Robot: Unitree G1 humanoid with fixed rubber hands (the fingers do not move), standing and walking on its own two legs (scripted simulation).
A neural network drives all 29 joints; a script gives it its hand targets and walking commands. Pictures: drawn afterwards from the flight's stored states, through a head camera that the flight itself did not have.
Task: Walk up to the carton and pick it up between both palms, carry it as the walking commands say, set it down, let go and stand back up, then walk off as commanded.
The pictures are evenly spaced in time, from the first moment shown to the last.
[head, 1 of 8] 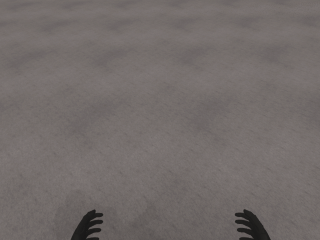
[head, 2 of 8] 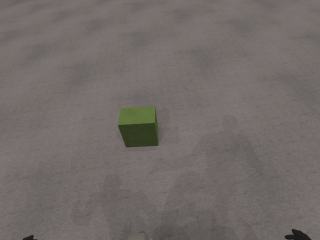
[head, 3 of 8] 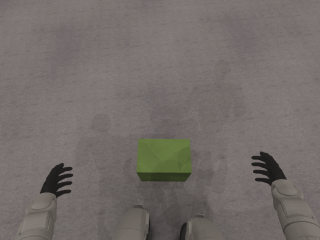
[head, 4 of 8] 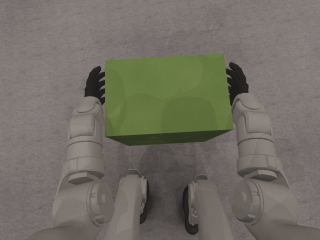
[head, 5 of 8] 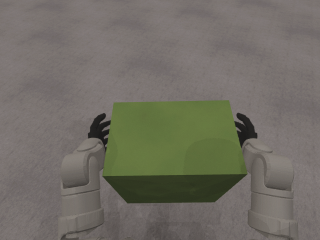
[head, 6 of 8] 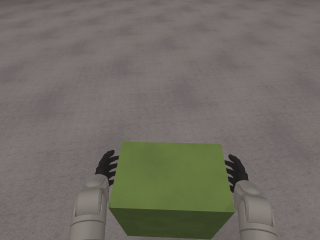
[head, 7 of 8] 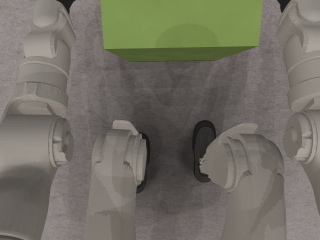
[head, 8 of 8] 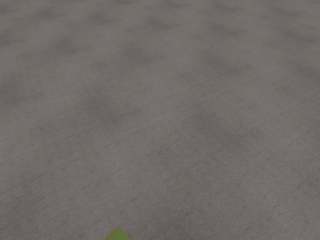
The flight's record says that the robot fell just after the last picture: no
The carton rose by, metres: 0.68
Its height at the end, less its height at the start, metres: +0.00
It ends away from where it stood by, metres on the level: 1.81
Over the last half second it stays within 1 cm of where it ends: yes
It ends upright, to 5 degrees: yes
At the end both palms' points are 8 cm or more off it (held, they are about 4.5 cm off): yes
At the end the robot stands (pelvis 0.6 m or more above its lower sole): yes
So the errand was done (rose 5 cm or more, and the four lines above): yes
